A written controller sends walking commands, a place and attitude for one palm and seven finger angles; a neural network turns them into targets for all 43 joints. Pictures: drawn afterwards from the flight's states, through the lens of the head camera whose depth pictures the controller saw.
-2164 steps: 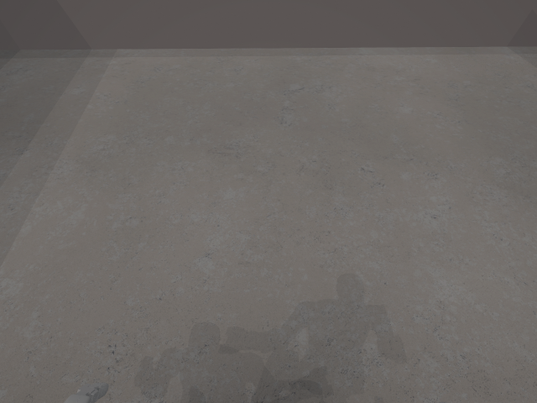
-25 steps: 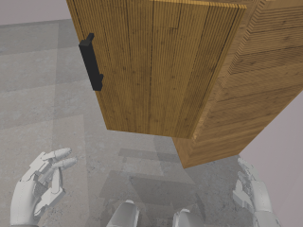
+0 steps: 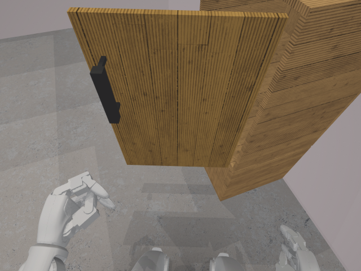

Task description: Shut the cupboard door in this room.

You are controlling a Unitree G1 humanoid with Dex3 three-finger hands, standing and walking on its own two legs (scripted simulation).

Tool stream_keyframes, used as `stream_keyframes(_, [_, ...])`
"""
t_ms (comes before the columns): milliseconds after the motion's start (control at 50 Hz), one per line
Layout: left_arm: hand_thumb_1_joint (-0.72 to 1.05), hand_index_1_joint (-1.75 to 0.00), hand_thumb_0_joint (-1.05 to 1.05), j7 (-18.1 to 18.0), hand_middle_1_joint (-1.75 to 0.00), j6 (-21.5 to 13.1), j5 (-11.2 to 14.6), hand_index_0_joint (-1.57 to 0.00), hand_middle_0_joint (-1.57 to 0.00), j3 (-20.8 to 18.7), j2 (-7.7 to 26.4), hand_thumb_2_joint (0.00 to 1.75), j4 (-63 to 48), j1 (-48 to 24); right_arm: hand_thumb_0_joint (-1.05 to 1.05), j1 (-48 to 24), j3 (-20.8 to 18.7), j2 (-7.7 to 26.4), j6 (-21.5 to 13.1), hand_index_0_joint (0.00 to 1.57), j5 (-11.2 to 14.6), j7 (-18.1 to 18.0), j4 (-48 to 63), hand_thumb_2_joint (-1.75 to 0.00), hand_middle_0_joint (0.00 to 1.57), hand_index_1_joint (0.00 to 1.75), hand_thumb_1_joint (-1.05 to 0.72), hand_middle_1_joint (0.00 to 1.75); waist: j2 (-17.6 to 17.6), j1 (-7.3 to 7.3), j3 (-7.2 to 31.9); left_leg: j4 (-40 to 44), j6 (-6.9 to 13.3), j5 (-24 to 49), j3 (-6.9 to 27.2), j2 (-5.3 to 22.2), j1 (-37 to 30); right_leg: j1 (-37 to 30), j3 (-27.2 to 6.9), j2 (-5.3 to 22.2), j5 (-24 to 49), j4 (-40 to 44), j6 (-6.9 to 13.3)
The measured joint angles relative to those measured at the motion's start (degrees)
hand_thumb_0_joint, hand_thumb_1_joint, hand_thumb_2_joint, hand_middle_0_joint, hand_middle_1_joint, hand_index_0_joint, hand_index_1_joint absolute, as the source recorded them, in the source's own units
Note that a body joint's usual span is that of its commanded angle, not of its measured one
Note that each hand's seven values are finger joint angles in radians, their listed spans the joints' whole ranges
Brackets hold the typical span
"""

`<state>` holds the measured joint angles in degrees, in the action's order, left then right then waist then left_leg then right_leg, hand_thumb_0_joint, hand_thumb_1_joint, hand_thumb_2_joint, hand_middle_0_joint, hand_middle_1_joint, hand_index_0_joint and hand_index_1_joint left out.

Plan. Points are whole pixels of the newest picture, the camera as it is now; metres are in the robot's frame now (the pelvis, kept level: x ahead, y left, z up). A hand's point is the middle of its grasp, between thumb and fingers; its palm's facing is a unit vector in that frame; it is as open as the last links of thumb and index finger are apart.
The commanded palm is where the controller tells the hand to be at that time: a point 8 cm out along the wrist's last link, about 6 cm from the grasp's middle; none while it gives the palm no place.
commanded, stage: raise the hand and make a fist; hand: left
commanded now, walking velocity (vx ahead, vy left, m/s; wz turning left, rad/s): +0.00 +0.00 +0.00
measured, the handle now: (109, 91) +0.49 +0.21 +0.10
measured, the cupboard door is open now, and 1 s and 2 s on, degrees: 69 69 69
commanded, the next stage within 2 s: bring the fist close to the handle in 0.88 s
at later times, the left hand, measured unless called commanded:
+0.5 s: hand (81, 180) +0.25 +0.20 +0.11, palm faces +0.08 -1.00 -0.05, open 3.1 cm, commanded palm +0.23 +0.24 +0.11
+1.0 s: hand (105, 192) +0.24 +0.15 +0.10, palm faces +0.01 -1.00 -0.03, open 3.1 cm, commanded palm +0.22 +0.22 +0.11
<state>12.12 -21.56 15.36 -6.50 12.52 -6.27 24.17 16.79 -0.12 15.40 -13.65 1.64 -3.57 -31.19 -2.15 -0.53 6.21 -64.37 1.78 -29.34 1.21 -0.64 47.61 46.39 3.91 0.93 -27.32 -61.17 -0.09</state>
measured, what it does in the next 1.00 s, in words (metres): stands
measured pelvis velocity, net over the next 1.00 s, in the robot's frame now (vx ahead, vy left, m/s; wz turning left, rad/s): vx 0.02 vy -0.02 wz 0.00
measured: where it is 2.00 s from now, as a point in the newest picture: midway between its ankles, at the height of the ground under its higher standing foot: outside the picture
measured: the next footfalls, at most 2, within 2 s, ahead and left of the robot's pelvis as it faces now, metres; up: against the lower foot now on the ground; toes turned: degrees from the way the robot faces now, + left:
none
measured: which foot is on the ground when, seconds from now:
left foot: down 0.00-1.00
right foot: down 0.00-1.00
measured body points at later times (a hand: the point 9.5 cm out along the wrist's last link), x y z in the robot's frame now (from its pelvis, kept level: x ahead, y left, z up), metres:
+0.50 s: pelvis +0.03 +0.00 +0.03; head +0.07 +0.00 +0.47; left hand +0.24 +0.25 +0.12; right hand +0.21 -0.22 -0.04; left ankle +0.02 +0.10 -0.66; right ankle +0.03 -0.13 -0.66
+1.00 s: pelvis +0.02 -0.02 +0.03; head +0.05 -0.03 +0.48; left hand +0.24 +0.21 +0.10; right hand +0.20 -0.26 -0.05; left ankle +0.02 +0.10 -0.66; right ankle +0.03 -0.13 -0.66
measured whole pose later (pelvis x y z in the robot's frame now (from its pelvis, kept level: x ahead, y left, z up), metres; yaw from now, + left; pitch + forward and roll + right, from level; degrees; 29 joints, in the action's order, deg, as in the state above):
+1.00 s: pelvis +0.02 -0.02 +0.03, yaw +0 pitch +9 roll -1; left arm 13.0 -13.8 16.0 -7.6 12.8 -4.4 20.8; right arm 15.5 1.5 14.6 -10.6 2.2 -3.5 -28.9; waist -2.4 -0.9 5.9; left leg -54.1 -0.1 -26.6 1.6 0.2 36.1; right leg 35.8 4.1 -0.1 -25.5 -52.6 1.6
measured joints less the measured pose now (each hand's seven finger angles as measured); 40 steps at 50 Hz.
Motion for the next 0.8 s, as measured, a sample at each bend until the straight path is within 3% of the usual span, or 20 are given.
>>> stream_keyframes(80, [0.9,-1.22,0.01,-0.14,-1.23,4.38,-0.39,-1.05,-1.05,0.72,1.01,0.9,-1.01,0.04,0.02,-1.86,0.12,-1.11,0.49,0.2,0.12,-0.73,2.1,-0.9,0.2,0.3,-0.91,0.3,0.89,0.04,-0.01,1.96,0.15,0.12,-0.57,0.08,-2.21,-1.94,-0.59,-0.12,0.31,1.85,-0.15])
stream_keyframes(200, [0.9,-1.34,0.02,-4.38,-1.35,3.77,0.33,-1.16,-1.16,-2.82,0.69,0.9,-4.72,-0.27,0.02,-2.7,1.19,-2.6,1.45,0.2,-0.31,0.28,4.62,-0.9,0.2,0.3,-0.91,0.3,0.95,-0.78,1.09,4.54,0.05,0.26,-0.06,0.07,-5.47,-5.62,-0.13,-0.21,0.57,4.94,-0.23])
stream_keyframes(260, [0.91,-1.4,0.01,-2.92,-1.41,4.68,0.13,-1.21,-1.21,-2.52,0.18,0.9,-3.95,-1.36,0.01,-3.05,2.03,-2.48,2.25,0.2,-0.18,0.84,5.01,-0.9,0.2,0.3,-0.91,0.3,0.46,-1.15,1.27,5.04,0.1,0.24,0.39,-0.05,-6.28,-6.75,0.31,-0.13,0.54,5.77,-0.29])
stream_keyframes(380, [0.91,-1.46,0.01,0.08,-1.47,10.05,-0.89,-1.27,-1.27,0.01,1.13,0.9,-1.76,-2.14,0.01,-2.72,2.98,-2.54,3.34,0.21,0.06,0.38,5.34,-0.9,0.2,0.3,-0.9,0.3,0.33,-1.1,0.14,6.61,-0.01,0.61,0.41,0.03,-8.22,-8.61,0.31,-0.25,0.9,7.27,-0.15])
stream_keyframes(500, [0.9,-1.49,0.02,-2.37,-1.49,7.31,0.8,-1.29,-1.29,-3.63,1.95,0.9,-3.49,-3.07,0.01,-1.04,2.85,-2.63,3.26,0.21,-0.16,0.21,3.88,-0.9,0.2,0.3,-0.91,0.3,0.36,-0.96,-0.31,8.2,-0.47,1.01,0.36,0.34,-10.12,-10.27,0.23,-0.57,1.21,8.52,0.25])
stream_keyframes(560, [0.9,-1.49,0.02,-1.73,-1.5,6.54,1.56,-1.29,-1.3,-4.65,1.44,0.9,-2.54,-4.5,0.01,-0.5,2.75,-2.01,3.35,0.2,0.1,0.47,2.76,-0.9,0.2,0.3,-0.91,0.3,-0.13,-0.77,-0.11,8.63,-0.61,1.24,0.54,0.32,-10.45,-10.61,0.4,-0.57,1.29,8.85,0.37])
stream_keyframes(700, [0.91,-1.5,0.01,0.87,-1.5,10.81,0.66,-1.3,-1.3,-1.59,0.8,0.9,0.69,-3.54,0.02,0.13,1.93,-1.07,3.53,0.2,0.38,0.0,2.47,-0.9,0.2,0.3,-0.91,0.3,-0.21,0.05,-0.37,10.34,-0.9,2.14,-0.12,0.39,-11.5,-10.89,-0.26,-0.61,1.8,9.43,0.69])
stream_keyframes(800, [0.9,-1.5,0.02,-2.09,-1.5,6.52,0.76,-1.3,-1.3,-2.97,0.96,0.9,-0.73,-2.72,0.02,0.06,1.39,-1.29,2.89,0.2,-0.04,-0.03,2.1,-0.9,0.2,0.3,-0.91,0.3,0.66,-0.13,-0.46,10.48,-1.46,2.31,-0.19,0.69,-11.85,-10.86,-0.34,-0.9,1.7,8.93,1.25])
